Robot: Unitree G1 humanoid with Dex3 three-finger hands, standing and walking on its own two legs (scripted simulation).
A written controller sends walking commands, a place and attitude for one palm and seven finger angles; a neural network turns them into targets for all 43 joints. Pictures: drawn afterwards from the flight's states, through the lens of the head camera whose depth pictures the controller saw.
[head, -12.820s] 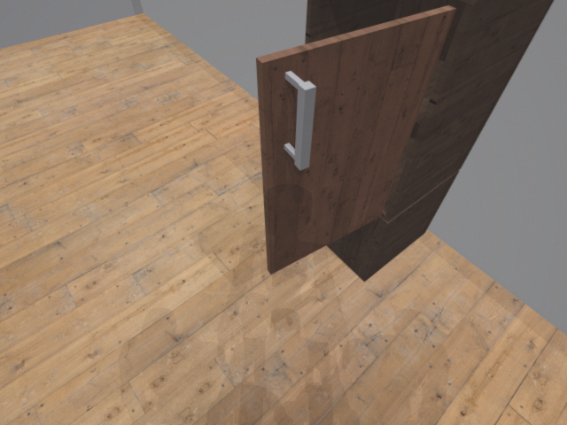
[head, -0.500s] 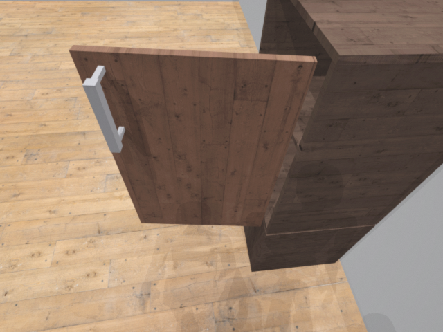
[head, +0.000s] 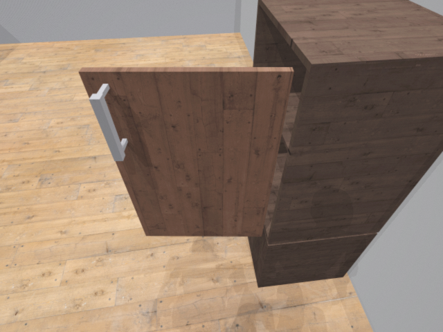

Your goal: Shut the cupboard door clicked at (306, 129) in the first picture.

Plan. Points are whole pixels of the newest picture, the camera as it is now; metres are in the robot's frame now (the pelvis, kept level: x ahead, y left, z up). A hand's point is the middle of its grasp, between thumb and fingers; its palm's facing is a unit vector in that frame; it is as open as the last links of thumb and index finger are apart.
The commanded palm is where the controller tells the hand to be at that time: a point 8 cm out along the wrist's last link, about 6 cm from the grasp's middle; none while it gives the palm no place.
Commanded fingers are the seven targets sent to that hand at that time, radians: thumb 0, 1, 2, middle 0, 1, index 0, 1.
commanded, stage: come to a stop and stand still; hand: left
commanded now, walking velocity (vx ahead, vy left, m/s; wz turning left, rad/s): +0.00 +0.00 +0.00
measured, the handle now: (112, 124) +0.46 +0.25 +0.15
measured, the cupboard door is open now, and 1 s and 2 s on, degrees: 83 83 83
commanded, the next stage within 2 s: look again from close up in 0.28 s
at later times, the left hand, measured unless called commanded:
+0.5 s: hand out of the picture -0.01 +0.14 -0.17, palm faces +0.02 -0.98 -0.18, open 7.3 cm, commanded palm none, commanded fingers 0.00 0.90 0.90 -0.20 -0.30 -0.20 -0.30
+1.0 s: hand out of the picture +0.02 +0.15 -0.17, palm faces +0.04 -0.98 -0.20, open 7.3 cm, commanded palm none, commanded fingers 0.00 0.90 0.90 -0.20 -0.30 -0.20 -0.30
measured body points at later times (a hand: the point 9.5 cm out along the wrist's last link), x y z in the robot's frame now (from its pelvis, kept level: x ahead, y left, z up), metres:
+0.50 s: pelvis +0.01 -0.02 +0.01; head +0.03 -0.03 +0.45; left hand -0.01 +0.20 -0.15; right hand -0.04 -0.23 -0.16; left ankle -0.05 +0.06 -0.73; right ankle +0.04 -0.11 -0.73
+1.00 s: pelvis +0.02 -0.02 +0.01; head +0.03 -0.02 +0.46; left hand +0.02 +0.20 -0.15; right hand +0.01 -0.23 -0.16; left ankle -0.05 +0.06 -0.73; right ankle +0.04 -0.11 -0.73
